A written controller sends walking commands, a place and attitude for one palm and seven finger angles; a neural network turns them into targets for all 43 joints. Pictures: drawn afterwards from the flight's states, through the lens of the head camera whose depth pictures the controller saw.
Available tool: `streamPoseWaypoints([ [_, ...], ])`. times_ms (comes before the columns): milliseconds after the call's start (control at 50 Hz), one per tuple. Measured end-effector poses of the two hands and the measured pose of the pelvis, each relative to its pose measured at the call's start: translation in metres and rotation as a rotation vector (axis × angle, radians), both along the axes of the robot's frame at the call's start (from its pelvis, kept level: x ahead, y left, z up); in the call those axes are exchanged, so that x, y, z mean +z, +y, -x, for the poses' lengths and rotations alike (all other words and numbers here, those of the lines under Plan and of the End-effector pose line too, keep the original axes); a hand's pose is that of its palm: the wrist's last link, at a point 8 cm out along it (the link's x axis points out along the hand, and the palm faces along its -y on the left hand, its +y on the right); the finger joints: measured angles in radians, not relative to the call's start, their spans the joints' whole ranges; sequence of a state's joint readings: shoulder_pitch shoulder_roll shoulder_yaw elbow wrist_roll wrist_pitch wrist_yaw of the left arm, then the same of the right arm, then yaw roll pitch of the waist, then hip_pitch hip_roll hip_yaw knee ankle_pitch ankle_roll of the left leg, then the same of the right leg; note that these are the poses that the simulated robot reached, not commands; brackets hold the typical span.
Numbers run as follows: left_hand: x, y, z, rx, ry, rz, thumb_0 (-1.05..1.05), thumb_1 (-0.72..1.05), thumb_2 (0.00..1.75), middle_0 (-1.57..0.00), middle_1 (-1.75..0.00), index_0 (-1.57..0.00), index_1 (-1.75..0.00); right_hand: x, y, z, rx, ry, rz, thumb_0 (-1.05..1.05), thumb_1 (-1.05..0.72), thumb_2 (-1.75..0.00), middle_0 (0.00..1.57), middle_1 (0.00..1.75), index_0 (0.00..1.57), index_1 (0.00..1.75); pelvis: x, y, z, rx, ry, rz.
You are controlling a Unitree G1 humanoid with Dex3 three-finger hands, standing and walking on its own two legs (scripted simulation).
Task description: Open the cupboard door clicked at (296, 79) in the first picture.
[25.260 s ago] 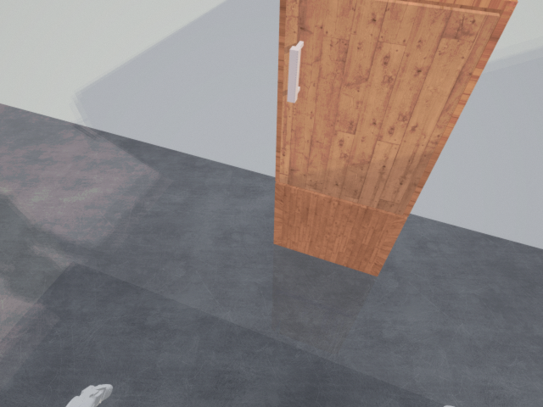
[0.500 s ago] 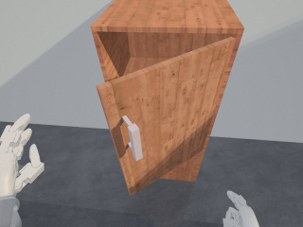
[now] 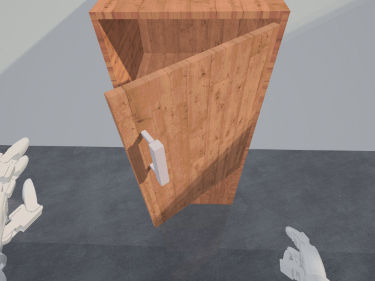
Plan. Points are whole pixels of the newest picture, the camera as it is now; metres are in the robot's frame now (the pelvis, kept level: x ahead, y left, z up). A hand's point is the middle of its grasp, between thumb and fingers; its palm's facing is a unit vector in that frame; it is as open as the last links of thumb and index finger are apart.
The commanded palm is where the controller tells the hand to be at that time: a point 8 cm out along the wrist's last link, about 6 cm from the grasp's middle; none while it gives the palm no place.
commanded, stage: step back with the hand held close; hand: left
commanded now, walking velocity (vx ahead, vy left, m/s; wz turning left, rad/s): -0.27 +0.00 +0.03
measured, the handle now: (154, 158) +0.35 +0.10 +0.08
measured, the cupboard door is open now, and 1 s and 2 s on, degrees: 39 39 39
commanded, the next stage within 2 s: stop stepping back and stand still in 0.72 s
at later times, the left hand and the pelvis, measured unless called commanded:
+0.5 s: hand out of the picture +0.08 +0.29 +0.15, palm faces +0.49 -0.76 -0.43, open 7.4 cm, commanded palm +0.02 +0.33 +0.17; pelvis -0.10 +0.03 -0.02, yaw +3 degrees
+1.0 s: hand out of the picture -0.04 +0.25 +0.17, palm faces +0.33 -0.78 -0.54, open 7.4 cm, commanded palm -0.09 +0.30 +0.17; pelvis -0.24 +0.00 -0.02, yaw -1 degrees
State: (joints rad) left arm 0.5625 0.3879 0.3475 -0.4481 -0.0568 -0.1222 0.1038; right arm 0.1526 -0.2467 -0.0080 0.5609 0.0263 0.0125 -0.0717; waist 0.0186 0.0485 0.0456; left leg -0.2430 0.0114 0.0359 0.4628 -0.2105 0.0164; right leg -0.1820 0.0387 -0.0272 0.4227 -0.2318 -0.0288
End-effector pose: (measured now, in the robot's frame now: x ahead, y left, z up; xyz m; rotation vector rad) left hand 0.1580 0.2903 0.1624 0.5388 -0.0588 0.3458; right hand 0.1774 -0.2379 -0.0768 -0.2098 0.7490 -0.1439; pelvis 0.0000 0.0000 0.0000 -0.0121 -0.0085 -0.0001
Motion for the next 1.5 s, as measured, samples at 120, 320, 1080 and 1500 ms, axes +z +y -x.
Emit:
streamPoseWaypoints([
  [120,0.006,0.010,0.018,-0.030,-0.046,-0.033,0.01,0.89,0.90,-0.22,-0.30,-0.22,-0.30,0.005,0.002,0.028,-0.028,0.008,0.038,0.01,-0.91,-0.90,0.20,0.30,0.20,0.30,-0.003,0.008,0.022,-0.002,-0.003,0.003],
  [320,0.014,0.029,0.074,0.012,-0.150,-0.092,0.01,0.89,0.90,-0.22,-0.30,-0.21,-0.30,0.000,0.023,0.075,0.014,-0.037,0.032,0.01,-0.90,-0.90,0.20,0.30,0.20,0.30,-0.013,0.019,0.066,0.018,-0.020,0.010],
  [1080,0.033,0.011,0.255,-0.051,-0.226,-0.152,0.01,0.88,0.90,-0.22,-0.30,-0.22,-0.30,-0.019,0.008,0.277,0.007,0.046,0.001,0.01,-0.90,-0.90,0.20,0.30,0.21,0.30,-0.016,-0.002,0.230,-0.045,0.034,-0.030],
  [1500,0.033,-0.014,0.319,-0.014,-0.206,-0.125,0.01,0.88,0.90,-0.22,-0.30,-0.22,-0.30,-0.017,-0.020,0.369,-0.054,0.057,-0.002,0.01,-0.90,-0.90,0.20,0.30,0.20,0.30,-0.002,-0.018,0.304,-0.040,-0.020,-0.057],
])
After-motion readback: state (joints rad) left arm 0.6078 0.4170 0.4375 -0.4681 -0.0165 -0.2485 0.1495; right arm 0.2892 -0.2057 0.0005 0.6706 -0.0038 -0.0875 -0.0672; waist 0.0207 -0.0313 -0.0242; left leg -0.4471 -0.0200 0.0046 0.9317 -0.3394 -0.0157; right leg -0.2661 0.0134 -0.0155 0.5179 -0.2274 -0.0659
